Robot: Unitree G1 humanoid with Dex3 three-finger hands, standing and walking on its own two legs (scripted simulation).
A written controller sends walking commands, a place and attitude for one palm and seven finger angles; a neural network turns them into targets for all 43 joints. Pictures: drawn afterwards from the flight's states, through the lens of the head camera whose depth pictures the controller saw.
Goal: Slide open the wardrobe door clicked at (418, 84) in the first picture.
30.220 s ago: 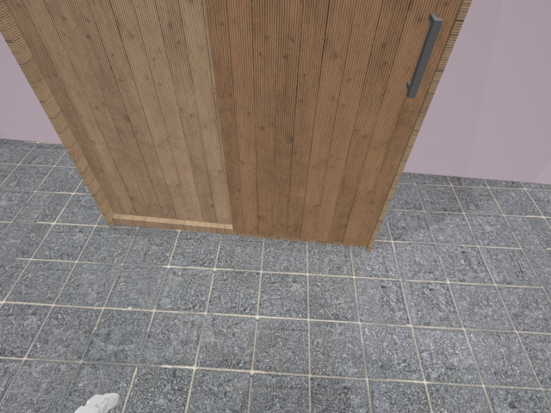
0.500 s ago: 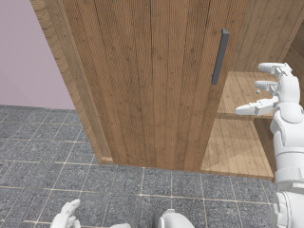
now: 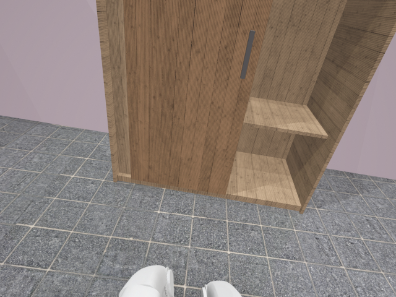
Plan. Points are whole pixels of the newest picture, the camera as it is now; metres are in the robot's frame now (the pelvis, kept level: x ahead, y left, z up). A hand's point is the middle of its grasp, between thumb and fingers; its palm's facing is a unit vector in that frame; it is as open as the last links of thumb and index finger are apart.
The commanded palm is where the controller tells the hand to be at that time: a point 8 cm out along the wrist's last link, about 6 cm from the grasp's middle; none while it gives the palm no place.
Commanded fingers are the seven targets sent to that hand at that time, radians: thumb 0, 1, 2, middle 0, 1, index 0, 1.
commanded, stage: relax the arm and regain balance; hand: right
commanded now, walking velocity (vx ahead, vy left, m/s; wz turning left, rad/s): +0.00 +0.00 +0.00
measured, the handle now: (247, 54) +1.01 -0.08 +0.28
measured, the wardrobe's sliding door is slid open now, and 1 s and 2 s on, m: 0.48 0.48 0.48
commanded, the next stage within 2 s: none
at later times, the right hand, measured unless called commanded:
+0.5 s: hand out of the picture -0.48 -0.27 -0.02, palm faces -0.11 +0.93 -0.36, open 16.6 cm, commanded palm none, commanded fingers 0.00 0.50 -0.30 0.15 0.30 0.15 0.30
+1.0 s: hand out of the picture -1.06 -0.30 -0.03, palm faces -0.15 +0.95 -0.28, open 16.3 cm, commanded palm none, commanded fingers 0.00 0.50 -0.30 0.15 0.30 0.15 0.30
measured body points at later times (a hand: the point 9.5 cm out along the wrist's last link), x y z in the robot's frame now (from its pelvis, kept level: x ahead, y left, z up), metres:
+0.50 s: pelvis -0.59 -0.04 +0.13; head -0.62 -0.05 +0.58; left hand -0.59 +0.23 +0.01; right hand -0.48 -0.32 +0.01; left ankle -0.44 +0.12 -0.56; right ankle -0.58 -0.13 -0.58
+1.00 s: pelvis -1.06 -0.10 +0.14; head -1.11 -0.11 +0.59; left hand -1.07 +0.15 +0.01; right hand -1.05 -0.35 -0.01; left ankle -0.87 +0.01 -0.56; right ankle -1.16 -0.18 -0.55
